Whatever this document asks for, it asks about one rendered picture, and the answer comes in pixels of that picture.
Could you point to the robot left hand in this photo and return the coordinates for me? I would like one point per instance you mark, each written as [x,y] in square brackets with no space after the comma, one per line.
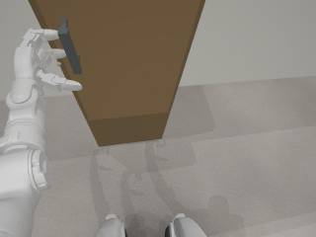
[28,63]

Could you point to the right robot shin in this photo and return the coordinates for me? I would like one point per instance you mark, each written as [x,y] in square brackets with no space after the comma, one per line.
[179,215]

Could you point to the robot left upper arm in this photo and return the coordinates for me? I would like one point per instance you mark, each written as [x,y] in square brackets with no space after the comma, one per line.
[24,176]

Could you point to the handle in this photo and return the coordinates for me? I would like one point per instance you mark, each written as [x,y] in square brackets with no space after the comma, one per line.
[68,46]

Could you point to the cupboard door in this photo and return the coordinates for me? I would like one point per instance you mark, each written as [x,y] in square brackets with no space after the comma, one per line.
[131,51]

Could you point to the left robot thigh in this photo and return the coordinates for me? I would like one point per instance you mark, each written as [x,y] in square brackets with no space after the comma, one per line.
[112,227]

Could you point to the robot left forearm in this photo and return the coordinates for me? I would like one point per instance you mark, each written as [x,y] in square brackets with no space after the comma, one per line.
[25,128]

